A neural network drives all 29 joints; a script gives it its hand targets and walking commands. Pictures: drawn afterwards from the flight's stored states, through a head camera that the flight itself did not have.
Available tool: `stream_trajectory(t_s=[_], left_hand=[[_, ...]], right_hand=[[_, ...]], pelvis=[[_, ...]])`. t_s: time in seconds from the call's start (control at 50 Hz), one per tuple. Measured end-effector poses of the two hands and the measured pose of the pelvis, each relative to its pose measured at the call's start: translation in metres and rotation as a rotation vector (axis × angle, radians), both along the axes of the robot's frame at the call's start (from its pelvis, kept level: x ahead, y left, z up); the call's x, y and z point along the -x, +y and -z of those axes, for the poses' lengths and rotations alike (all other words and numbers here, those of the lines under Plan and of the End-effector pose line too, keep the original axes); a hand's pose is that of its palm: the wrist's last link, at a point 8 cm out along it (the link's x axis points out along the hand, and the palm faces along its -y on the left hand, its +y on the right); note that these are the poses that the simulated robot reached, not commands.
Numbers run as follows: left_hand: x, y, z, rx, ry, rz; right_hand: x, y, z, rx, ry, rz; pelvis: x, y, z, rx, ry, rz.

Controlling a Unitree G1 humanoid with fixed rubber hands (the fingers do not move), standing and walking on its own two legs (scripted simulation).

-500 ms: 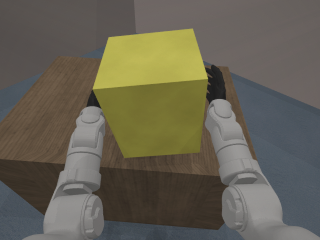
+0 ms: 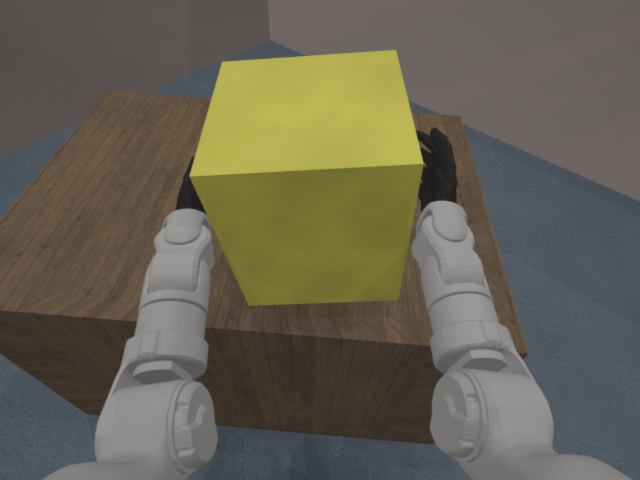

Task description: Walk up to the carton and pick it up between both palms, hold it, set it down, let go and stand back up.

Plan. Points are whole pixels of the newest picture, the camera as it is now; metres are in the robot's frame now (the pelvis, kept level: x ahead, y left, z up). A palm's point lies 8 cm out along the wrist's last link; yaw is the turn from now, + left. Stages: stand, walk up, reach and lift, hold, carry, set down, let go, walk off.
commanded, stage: set down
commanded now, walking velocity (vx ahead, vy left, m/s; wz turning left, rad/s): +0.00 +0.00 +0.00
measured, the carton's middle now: (316, 188) +0.43 +0.00 +0.13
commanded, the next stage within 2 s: none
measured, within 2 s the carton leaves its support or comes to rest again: neither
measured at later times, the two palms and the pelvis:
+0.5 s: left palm (200, 216) +0.41 +0.16 +0.10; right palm (426, 201) +0.42 -0.14 +0.12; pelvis +0.02 +0.00 +0.00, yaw +0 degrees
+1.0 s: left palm (208, 227) +0.42 +0.15 +0.07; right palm (425, 208) +0.43 -0.15 +0.10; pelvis +0.02 +0.00 +0.00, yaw +0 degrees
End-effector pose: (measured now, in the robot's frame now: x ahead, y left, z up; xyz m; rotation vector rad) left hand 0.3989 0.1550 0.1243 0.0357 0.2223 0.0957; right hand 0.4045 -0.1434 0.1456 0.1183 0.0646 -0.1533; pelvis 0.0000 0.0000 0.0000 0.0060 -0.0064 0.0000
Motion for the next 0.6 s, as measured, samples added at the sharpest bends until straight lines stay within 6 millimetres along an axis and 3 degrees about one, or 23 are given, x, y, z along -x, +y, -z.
stream_trajectory(t_s=[0.24,0.6], left_hand=[[-0.017,0.002,0.01,-0.002,0.003,-0.002],[-0.014,0.0,0.034,0.028,0.029,-0.012]], right_hand=[[-0.018,0.002,0.009,0.0,-0.001,-0.003],[-0.017,0.001,0.029,0.038,0.017,-0.008]], pelvis=[[-0.014,0.001,0.0,0.0,0.019,-0.001],[-0.015,0.002,0.0,0.0,0.021,-0.001]])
